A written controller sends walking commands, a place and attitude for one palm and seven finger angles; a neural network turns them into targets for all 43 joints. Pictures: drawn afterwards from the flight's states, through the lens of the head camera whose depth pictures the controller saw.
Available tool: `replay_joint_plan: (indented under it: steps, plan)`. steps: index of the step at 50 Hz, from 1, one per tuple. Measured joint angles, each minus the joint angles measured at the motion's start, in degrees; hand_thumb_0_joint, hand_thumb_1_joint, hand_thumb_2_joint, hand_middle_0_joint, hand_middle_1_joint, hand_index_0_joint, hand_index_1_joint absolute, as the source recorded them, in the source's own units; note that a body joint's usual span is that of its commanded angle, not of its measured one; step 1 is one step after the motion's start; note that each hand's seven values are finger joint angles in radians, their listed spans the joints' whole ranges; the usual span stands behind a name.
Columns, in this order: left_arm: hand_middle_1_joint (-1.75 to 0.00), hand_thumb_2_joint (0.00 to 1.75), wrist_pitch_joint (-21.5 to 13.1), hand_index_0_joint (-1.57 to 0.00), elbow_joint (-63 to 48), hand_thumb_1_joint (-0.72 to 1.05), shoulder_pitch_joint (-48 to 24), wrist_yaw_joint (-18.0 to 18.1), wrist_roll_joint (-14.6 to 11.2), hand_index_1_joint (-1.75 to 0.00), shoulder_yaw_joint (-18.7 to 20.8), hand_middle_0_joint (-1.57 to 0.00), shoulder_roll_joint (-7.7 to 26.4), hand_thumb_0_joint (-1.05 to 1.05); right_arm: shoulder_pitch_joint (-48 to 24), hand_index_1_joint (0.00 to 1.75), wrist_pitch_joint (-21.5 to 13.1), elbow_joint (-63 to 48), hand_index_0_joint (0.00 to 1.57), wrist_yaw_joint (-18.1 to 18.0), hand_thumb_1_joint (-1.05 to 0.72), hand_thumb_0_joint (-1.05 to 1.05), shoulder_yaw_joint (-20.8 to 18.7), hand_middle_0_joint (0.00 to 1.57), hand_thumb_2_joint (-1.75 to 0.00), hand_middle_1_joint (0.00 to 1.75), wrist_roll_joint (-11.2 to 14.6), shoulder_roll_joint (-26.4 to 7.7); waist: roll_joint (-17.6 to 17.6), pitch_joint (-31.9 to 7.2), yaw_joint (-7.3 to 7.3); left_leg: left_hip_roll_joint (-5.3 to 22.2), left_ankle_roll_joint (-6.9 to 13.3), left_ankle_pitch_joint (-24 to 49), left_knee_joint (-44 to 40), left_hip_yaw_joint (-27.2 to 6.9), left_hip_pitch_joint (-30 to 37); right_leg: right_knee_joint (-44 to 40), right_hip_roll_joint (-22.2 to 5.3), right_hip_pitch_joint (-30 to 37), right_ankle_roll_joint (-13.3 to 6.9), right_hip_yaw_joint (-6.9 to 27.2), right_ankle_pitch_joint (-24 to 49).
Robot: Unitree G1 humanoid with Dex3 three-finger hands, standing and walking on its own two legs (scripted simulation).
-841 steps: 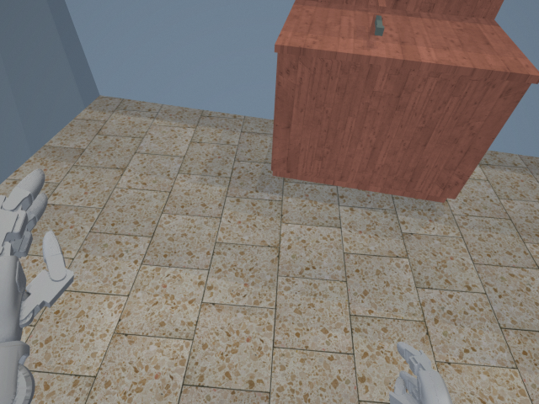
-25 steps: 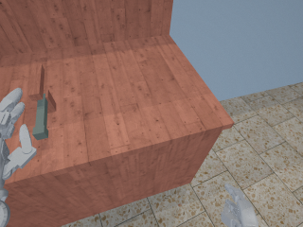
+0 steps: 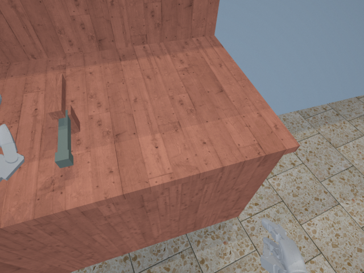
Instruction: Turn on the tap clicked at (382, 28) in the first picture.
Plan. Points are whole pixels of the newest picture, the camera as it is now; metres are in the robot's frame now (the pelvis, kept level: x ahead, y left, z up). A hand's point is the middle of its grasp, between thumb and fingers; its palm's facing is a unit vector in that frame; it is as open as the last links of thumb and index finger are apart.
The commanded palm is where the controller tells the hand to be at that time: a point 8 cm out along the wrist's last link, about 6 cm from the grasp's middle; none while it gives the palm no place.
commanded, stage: come to a stop and stand still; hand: left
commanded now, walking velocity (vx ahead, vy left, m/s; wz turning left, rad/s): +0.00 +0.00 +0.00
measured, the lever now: (64, 158) +0.32 +0.29 +0.05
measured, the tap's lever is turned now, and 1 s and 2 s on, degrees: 0 0 0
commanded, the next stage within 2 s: look again from close up in 1.22 s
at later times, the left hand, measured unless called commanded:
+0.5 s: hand out of the picture +0.20 +0.30 +0.17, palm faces +0.37 -0.83 -0.42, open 7.4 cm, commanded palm +0.14 +0.33 +0.18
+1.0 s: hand (30, 188) +0.21 +0.25 +0.16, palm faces +0.35 -0.86 -0.36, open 7.4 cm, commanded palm +0.15 +0.29 +0.18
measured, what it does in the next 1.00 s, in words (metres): stands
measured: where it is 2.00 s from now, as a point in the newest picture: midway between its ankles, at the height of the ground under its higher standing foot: outside the picture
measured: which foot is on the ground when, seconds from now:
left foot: down 0.00-1.00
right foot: down 0.00-1.00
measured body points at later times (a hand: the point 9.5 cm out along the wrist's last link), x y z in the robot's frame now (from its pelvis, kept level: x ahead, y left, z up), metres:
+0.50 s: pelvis -0.03 +0.05 +0.00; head +0.01 +0.06 +0.45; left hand +0.17 +0.34 +0.20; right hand +0.17 -0.15 -0.07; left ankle +0.03 +0.10 -0.73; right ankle +0.00 -0.11 -0.73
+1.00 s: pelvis -0.02 +0.01 +0.00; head -0.01 +0.03 +0.45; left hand +0.18 +0.29 +0.18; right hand +0.15 -0.23 -0.07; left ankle +0.03 +0.10 -0.73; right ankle +0.00 -0.11 -0.73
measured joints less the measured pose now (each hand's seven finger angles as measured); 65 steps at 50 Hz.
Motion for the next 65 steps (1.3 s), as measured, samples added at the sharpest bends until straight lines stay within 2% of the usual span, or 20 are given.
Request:
replay_joint_plan:
  steps: [3,5,8,11,13,16,22,27,34,38,44,49,65]
  plan:
    - [-0.3,0.9,-0.3,-0.2,-2.92,0.9,6.53,-1.13,0.47,-0.3,-4.61,-0.21,-3.43,0.01,0.87,0.3,-0.58,0.38,0.21,0.29,-0.9,0.01,-0.53,0.2,-0.9,0.3,-0.32,-0.08,-1.26,0.02,-0.59,-1.53,1.2,0.3,-1.51,1.15,1.38,0.33,-1.62,0.49,1.39,1.05,-0.62]
    - [-0.3,0.9,-0.39,-0.2,-3.71,0.89,8.23,-1.7,1.07,-0.3,-6.03,-0.21,-3.6,0.01,1.02,0.3,-0.63,0.9,0.21,-0.11,-0.9,0.01,-0.55,0.2,-0.9,0.3,-0.66,0.01,-2.51,0.56,-0.64,-2.46,1.8,0.73,-2.24,1.16,1.76,0.31,-2.54,0.7,2.04,1.0,-0.75]
    - [-0.3,0.9,-0.33,-0.21,-3.43,0.89,6.33,-1.64,1.7,-0.3,-5.0,-0.22,-1.28,0.01,0.73,0.3,-0.45,1.42,0.21,-0.68,-0.9,0.01,-0.59,0.2,-0.9,0.3,-1.08,0.3,-4.16,1.75,-0.13,-3.65,2.5,1.53,-2.62,0.55,1.33,0.64,-3.69,0.34,2.53,0.28,-0.83]
    - [-0.3,0.9,0.31,-0.21,-3.7,0.89,3.02,-0.9,1.99,-0.3,-2.21,-0.22,0.56,0.01,-0.26,0.3,-0.56,1.2,0.21,-0.47,-0.9,0.01,-0.68,0.2,-0.9,0.3,-1.46,0.44,-4.74,2.96,0.76,-4.48,3.07,2.11,-2.48,0.49,0.62,2.19,-4.74,-0.83,1.66,-0.39,-1.92]
    - [-0.3,0.9,0.54,-0.21,-5.04,0.89,1.96,-0.41,2.13,-0.3,-0.7,-0.22,0.63,0.02,-1.15,0.3,-0.72,0.75,0.21,-0.02,-0.9,0.01,-0.77,0.2,-0.9,0.3,-1.68,0.58,-4.47,3.46,1.19,-4.72,3.47,2.32,-2.37,0.94,0.42,3.35,-5.39,-1.47,1.2,-0.66,-3.56]
    - [-0.3,0.9,0.57,-0.21,-8.2,0.89,2.44,-0.15,2.54,-0.3,-0.47,-0.21,-1.07,0.02,-2.31,0.3,-0.86,0.05,0.21,0.66,-0.9,0.01,-0.7,0.2,-0.9,0.3,-1.68,0.9,-3.07,3.66,1.31,-4.53,3.86,2.51,-2.37,1.59,0.79,2.47,-5.69,-0.91,1.06,-0.82,-2.52]
    - [-0.3,0.9,0.93,-0.2,-8.43,0.89,5.3,-1.25,3.22,-0.3,-2.64,-0.21,-3.29,0.01,-3.09,0.3,1.32,-0.85,0.21,0.1,-0.9,0.01,0.62,0.2,-0.9,0.3,-1.16,2.31,-0.74,2.35,0.38,-3.6,3.51,3.21,-3.27,2.03,2.07,-1.84,-5.31,1.57,2.33,-1.15,2.19]
    - [-0.3,0.9,3.28,-0.21,-2.99,0.89,4.89,-0.91,3.59,-0.3,-2.72,-0.21,-4.7,0.01,-1.97,0.3,2.93,-1.17,0.21,-1.34,-0.9,0.01,1.24,0.2,-0.9,0.3,-0.69,2.63,-0.32,1.24,0.54,-2.99,2.77,4.17,-4.74,2.33,2.44,-3.14,-5.01,1.67,2.43,-1.24,3.15]
    - [-0.3,0.9,5.25,-0.2,-3.23,0.89,4.35,-0.07,4.38,-0.3,-5.56,-0.21,-7.82,0.01,0.26,0.3,2.54,0.18,0.21,-2.32,-0.9,0.01,0.97,0.2,-0.9,0.3,-0.64,1.27,-0.38,0.77,0.88,-2.12,2.33,4.57,-4.93,1.9,2.9,-3.92,-4.23,2.41,2.96,-1.75,4.31]
    - [-0.3,0.9,4.79,-0.2,-4.08,0.89,4.57,0.0,4.52,-0.3,-6.38,-0.21,-7.46,0.01,0.88,0.3,2.28,0.72,0.21,-2.67,-0.9,0.01,0.57,0.2,-0.9,0.3,-0.61,0.71,-0.37,-0.08,0.32,-1.26,1.78,4.11,-4.22,1.36,2.84,-4.18,-3.35,2.84,2.49,-2.26,4.21]
    - [-0.3,0.9,4.48,-0.21,-2.72,0.89,5.04,-0.26,3.64,-0.3,-5.55,-0.21,-6.37,0.01,0.77,0.3,2.3,0.77,0.21,-3.21,-0.9,0.01,-0.34,0.2,-0.9,0.3,-0.24,-0.17,0.41,-1.27,-0.95,0.17,1.02,2.58,-2.1,0.75,1.94,-4.35,-1.87,2.98,1.57,-2.76,3.8]
    - [-0.3,0.9,4.7,-0.21,-2.68,0.89,6.33,-0.61,2.85,-0.3,-5.46,-0.21,-6.17,0.01,0.62,0.3,2.18,0.98,0.21,-3.61,-0.91,0.01,-0.84,0.2,-0.9,0.3,0.01,-0.54,0.02,-1.44,-1.51,0.37,0.78,1.85,-1.77,0.69,2.26,-3.93,-1.66,3.23,1.33,-2.77,3.04]
    - [-0.3,0.9,4.56,-0.21,-3.13,0.89,6.48,-0.94,2.14,-0.3,-5.84,-0.21,-6.1,0.01,-0.91,0.3,1.83,0.85,0.21,-3.89,-0.9,0.01,0.3,0.2,-0.9,0.3,0.14,0.81,-0.15,-0.96,0.07,-0.61,1.09,2.6,-4.26,0.54,4.28,-5.45,-2.59,4.97,1.74,-2.97,3.12]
